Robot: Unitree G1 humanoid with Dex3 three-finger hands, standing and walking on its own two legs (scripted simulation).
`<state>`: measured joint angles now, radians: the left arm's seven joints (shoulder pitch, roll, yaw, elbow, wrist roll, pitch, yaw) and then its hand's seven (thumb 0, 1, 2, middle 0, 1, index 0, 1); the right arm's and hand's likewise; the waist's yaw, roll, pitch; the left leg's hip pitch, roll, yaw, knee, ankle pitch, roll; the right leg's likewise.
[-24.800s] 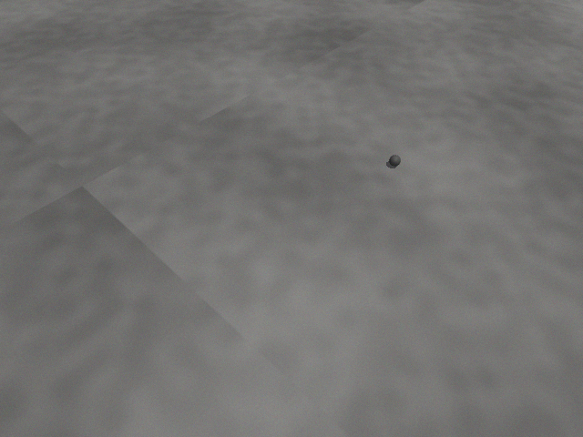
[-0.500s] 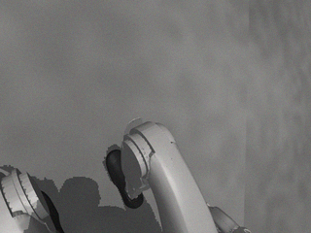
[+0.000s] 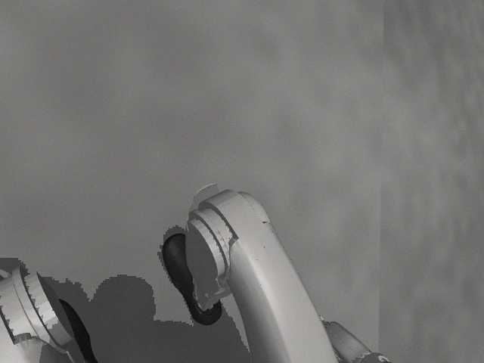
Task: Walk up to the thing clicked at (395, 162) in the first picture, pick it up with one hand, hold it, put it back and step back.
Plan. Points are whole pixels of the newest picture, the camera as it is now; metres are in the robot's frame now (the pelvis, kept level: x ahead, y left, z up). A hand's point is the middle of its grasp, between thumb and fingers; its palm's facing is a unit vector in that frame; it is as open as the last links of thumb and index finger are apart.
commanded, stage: settle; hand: left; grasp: from above
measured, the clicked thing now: out of the picture +0.48 +0.35 -0.28
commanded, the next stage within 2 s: lift in 0.94 s
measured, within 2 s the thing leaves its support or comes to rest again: leaves its support in 0.18 s
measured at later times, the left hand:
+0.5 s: hand out of the picture +0.47 +0.36 -0.19, palm faces -0.38 -0.13 -0.91, open 7.6 cm
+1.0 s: hand out of the picture +0.46 +0.35 -0.13, palm faces -0.42 -0.11 -0.90, open 7.5 cm
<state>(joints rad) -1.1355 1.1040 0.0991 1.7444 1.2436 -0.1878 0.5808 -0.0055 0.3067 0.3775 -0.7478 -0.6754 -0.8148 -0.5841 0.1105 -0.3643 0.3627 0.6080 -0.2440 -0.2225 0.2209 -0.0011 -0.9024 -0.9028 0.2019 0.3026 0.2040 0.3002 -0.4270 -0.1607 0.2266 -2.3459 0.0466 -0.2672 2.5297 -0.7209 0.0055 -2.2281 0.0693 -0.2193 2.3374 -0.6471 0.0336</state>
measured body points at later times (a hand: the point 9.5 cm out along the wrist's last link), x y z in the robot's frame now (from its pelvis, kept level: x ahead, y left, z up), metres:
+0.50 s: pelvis +0.00 +0.00 +0.01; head +0.27 +0.13 +0.35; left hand +0.48 +0.36 -0.14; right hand +0.08 -0.26 -0.06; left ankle +0.06 +0.13 -0.28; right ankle +0.12 -0.11 -0.28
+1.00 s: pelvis +0.00 -0.01 +0.02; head +0.24 +0.09 +0.38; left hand +0.48 +0.36 -0.08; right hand +0.07 -0.27 -0.07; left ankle +0.06 +0.13 -0.28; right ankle +0.12 -0.11 -0.28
